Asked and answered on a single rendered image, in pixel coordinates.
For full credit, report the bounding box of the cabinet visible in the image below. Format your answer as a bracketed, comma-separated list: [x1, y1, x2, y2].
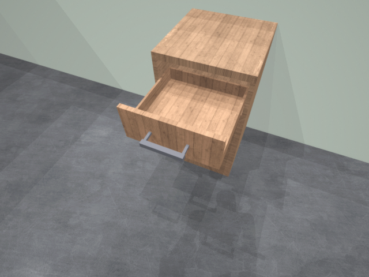
[151, 8, 278, 176]

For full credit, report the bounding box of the handle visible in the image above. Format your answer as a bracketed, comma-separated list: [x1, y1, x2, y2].
[139, 132, 189, 162]

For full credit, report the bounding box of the drawer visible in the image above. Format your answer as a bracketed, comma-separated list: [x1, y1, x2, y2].
[117, 67, 249, 170]

